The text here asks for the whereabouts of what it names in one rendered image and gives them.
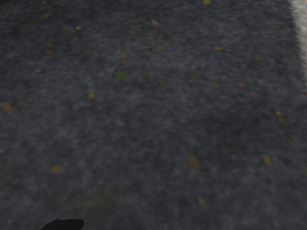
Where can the robot left hand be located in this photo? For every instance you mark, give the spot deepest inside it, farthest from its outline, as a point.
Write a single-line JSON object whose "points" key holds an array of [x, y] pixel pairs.
{"points": [[65, 224]]}

